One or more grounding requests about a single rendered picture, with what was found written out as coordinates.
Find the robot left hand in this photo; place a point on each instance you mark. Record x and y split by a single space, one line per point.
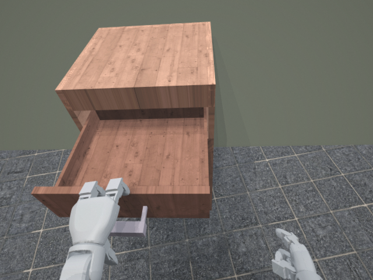
95 213

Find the left robot forearm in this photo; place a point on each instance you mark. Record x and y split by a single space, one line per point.
85 261

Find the cabinet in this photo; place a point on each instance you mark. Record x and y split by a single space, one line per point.
141 67

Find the robot right hand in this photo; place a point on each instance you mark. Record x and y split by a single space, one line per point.
288 264

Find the handle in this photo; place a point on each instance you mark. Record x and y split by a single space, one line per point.
131 228

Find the drawer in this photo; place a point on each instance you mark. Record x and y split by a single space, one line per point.
161 154

